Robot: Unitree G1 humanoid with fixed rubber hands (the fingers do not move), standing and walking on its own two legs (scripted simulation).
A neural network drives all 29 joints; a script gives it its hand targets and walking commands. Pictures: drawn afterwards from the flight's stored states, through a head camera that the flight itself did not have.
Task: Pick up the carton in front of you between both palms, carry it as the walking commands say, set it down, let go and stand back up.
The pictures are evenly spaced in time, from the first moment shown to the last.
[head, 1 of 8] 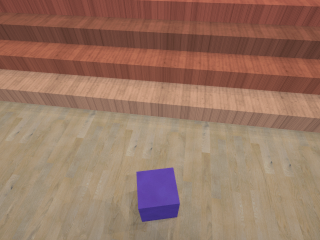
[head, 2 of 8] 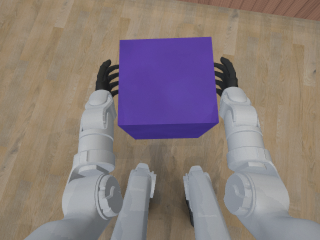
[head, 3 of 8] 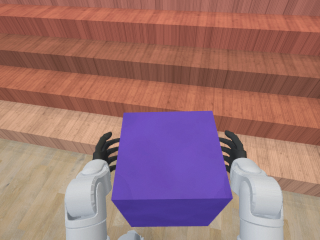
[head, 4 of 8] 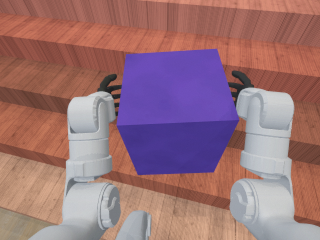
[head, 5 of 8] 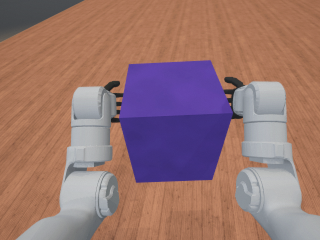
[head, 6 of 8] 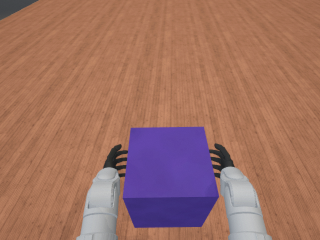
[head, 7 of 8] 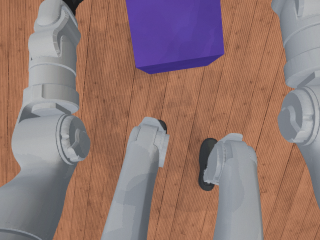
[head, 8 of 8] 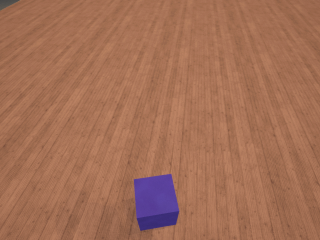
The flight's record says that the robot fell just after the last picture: no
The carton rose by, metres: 2.05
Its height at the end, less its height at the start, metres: +1.28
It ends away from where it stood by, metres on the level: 4.69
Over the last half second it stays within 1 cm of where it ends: yes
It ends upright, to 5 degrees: yes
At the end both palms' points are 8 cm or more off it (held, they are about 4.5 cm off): yes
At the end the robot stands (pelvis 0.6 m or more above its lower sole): yes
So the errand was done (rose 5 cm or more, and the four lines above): yes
